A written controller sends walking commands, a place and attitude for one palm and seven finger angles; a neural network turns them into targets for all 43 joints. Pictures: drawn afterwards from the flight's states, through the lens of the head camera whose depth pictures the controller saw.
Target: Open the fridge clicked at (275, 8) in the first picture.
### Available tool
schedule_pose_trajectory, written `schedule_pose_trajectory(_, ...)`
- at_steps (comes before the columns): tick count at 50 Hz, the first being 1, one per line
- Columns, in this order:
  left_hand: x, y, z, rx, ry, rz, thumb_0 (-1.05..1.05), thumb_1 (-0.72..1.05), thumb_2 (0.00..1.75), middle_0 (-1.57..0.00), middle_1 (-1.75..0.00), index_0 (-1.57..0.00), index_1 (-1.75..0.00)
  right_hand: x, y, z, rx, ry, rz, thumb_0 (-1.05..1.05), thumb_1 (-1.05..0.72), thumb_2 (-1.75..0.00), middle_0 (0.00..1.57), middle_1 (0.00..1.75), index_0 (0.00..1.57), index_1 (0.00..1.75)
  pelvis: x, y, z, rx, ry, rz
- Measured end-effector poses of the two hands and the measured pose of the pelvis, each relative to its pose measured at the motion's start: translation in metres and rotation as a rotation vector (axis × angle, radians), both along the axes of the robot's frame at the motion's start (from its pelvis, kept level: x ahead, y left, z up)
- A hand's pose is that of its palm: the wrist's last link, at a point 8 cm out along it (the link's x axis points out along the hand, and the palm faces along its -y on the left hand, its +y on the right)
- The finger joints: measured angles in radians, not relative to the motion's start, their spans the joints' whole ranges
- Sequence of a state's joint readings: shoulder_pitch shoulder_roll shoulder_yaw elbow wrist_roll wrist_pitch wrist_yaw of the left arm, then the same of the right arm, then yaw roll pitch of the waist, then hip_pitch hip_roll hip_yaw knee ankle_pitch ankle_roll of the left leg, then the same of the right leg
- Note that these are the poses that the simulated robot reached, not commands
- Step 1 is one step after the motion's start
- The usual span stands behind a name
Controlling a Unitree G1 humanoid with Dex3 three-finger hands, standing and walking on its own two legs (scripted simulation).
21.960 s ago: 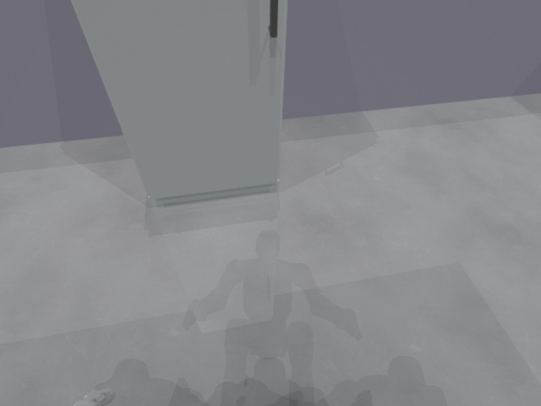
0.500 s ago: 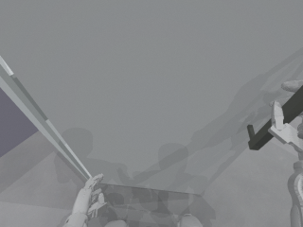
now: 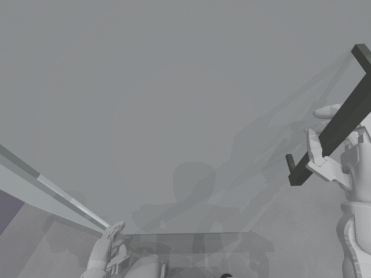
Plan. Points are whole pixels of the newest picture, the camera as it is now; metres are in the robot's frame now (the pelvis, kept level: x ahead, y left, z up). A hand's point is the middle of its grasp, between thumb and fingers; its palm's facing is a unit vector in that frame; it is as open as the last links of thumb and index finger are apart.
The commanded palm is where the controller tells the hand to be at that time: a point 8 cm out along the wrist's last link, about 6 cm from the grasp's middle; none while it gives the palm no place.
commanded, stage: stop walking and hold the door back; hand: right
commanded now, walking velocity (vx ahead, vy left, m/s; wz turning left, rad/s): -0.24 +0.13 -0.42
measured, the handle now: (320, 132) +0.33 -0.20 +0.17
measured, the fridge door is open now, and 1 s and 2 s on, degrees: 70 71 69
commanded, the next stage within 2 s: loosen the grip on the handle in 0.96 s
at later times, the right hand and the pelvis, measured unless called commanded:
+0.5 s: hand (313, 168) +0.26 -0.17 +0.17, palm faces +0.37 +0.92 -0.14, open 5.5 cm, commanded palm +0.24 -0.22 +0.15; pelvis -0.08 +0.06 -0.02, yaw -11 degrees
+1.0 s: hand (311, 154) +0.29 -0.17 +0.17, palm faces +0.36 +0.91 -0.19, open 5.4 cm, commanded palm +0.24 -0.23 +0.15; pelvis -0.11 +0.08 -0.02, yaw -12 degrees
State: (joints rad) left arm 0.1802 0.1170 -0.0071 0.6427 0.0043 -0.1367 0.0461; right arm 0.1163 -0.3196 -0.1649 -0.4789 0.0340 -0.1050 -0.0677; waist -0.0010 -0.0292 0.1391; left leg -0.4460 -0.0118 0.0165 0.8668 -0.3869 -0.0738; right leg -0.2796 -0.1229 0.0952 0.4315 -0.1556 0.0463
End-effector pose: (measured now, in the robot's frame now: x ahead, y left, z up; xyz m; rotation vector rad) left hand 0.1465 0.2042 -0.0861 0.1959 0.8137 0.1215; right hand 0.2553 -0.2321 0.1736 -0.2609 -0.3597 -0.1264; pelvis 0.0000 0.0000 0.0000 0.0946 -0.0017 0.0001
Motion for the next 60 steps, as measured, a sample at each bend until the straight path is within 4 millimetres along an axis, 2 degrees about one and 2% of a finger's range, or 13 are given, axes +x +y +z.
schedule_pose_trajectory(4,0.012,0.013,-0.011,-0.05,-0.036,-0.07,0.01,0.9,0.9,-0.2,-0.3,-0.21,-0.3,-0.02,0.007,0.001,-0.03,0.013,-0.116,-0.04,-0.63,-0.82,0.46,1.4,0.3,1.39,-0.008,0.032,-0.008,-0.011,0.007,-0.045)
schedule_pose_trajectory(7,0.022,0.033,-0.025,-0.062,-0.054,-0.116,0.01,0.9,0.9,-0.2,-0.3,-0.21,-0.3,-0.034,0.012,-0.001,-0.062,-0.014,-0.214,-0.07,-0.62,-0.81,0.46,1.4,0.27,1.37,-0.016,0.057,-0.022,-0.052,0.013,-0.058)
schedule_pose_trajectory(13,0.022,0.078,-0.022,0.034,-0.014,-0.139,0.01,0.9,0.9,-0.2,-0.3,-0.21,-0.3,-0.041,0.019,-0.004,-0.017,0.023,-0.298,-0.07,-0.65,-0.82,0.48,1.42,0.35,1.38,-0.033,0.072,-0.012,-0.122,-0.013,-0.13)
schedule_pose_trajectory(18,0.015,0.098,-0.007,0.107,-0.025,-0.154,0.01,0.91,0.9,-0.2,-0.3,-0.21,-0.3,-0.037,0.019,-0.003,0.022,0.034,-0.292,-0.06,-0.65,-0.82,0.47,1.43,0.4,1.39,-0.05,0.076,-0.008,-0.143,-0.009,-0.179)
schedule_pose_trajectory(23,0.0,0.097,0.002,0.153,-0.046,-0.166,0.01,0.91,0.9,-0.2,-0.3,-0.2,-0.29,-0.031,0.017,-0.004,0.075,0.009,-0.238,-0.04,-0.66,-0.81,0.47,1.45,0.43,1.4,-0.07,0.066,-0.016,-0.109,0.006,-0.2)
schedule_pose_trajectory(27,-0.023,0.079,0.0,0.113,-0.038,-0.153,0.01,0.91,0.9,-0.2,-0.29,-0.2,-0.29,-0.029,0.017,-0.005,0.113,0.005,-0.205,-0.02,-0.68,-0.81,0.47,1.45,0.43,1.4,-0.087,0.061,-0.016,-0.096,-0.014,-0.19)
schedule_pose_trajectory(33,-0.069,0.043,-0.018,0.006,0.081,-0.205,0.01,0.9,0.9,-0.2,-0.3,-0.2,-0.29,-0.026,0.016,0.0,0.099,0.076,-0.2,-0.01,-0.69,-0.8,0.47,1.43,0.42,1.4,-0.099,0.066,-0.006,-0.052,-0.016,-0.211)
schedule_pose_trajectory(37,-0.092,0.036,-0.034,-0.038,0.15,-0.234,0.01,0.9,0.9,-0.2,-0.3,-0.21,-0.3,-0.024,0.016,0.002,0.076,0.104,-0.219,-0.03,-0.69,-0.78,0.46,1.42,0.43,1.4,-0.103,0.075,-0.009,-0.058,-0.016,-0.204)
schedule_pose_trajectory(40,-0.098,0.043,-0.049,-0.05,0.167,-0.241,0.01,0.9,0.9,-0.2,-0.3,-0.21,-0.3,-0.02,0.016,0.003,0.053,0.112,-0.243,-0.05,-0.68,-0.77,0.46,1.41,0.44,1.4,-0.103,0.086,-0.019,-0.085,-0.012,-0.196)
schedule_pose_trajectory(43,-0.099,0.062,-0.057,-0.033,0.166,-0.197,0.01,0.9,0.9,-0.21,-0.3,-0.21,-0.3,-0.017,0.016,0.003,0.044,0.126,-0.269,-0.06,-0.67,-0.77,0.46,1.41,0.45,1.4,-0.106,0.088,-0.022,-0.075,-0.025,-0.201)
schedule_pose_trajectory(52,-0.099,0.124,-0.026,0.151,0.102,-0.074,0.01,0.9,0.9,-0.2,-0.3,-0.21,-0.3,-0.006,0.014,0.002,0.092,0.13,-0.213,-0.05,-0.68,-0.78,0.46,1.41,0.46,1.4,-0.108,0.072,-0.016,-0.106,-0.035,-0.2)
schedule_pose_trajectory(55,-0.1,0.129,-0.014,0.182,0.057,-0.043,0.01,0.91,0.9,-0.2,-0.3,-0.2,-0.29,0.0,0.01,0.002,0.068,0.117,-0.161,-0.05,-0.66,-0.79,0.46,1.4,0.46,1.4,-0.111,0.065,-0.02,-0.109,-0.039,-0.18)
schedule_pose_trajectory(60,-0.106,0.116,0.004,0.154,-0.044,-0.054,0.01,0.91,0.9,-0.2,-0.29,-0.2,-0.29,0.006,0.002,0.001,0.169,0.138,-0.144,-0.05,-0.53,-0.73,0.46,1.4,0.46,1.4,-0.111,0.056,-0.019,-0.105,0.011,-0.164)
